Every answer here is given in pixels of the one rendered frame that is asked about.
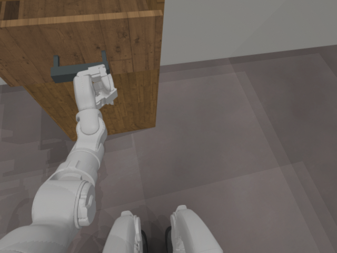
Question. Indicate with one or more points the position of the handle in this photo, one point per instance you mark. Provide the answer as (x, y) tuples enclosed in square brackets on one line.
[(61, 74)]

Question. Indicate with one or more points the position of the left robot thigh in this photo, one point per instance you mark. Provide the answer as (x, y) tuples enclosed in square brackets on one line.
[(125, 232)]

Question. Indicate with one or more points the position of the right robot shin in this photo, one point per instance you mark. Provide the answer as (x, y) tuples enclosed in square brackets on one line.
[(178, 246)]

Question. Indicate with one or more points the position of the left robot upper arm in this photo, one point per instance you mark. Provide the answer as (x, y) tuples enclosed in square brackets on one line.
[(61, 209)]

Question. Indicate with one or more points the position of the robot left forearm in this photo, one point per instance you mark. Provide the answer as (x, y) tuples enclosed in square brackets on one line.
[(86, 156)]

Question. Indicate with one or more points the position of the cabinet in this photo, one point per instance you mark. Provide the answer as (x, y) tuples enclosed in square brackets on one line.
[(133, 109)]

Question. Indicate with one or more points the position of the drawer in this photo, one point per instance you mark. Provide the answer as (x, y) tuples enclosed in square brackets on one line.
[(33, 31)]

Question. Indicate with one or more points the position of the left robot hand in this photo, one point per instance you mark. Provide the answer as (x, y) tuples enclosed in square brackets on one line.
[(85, 90)]

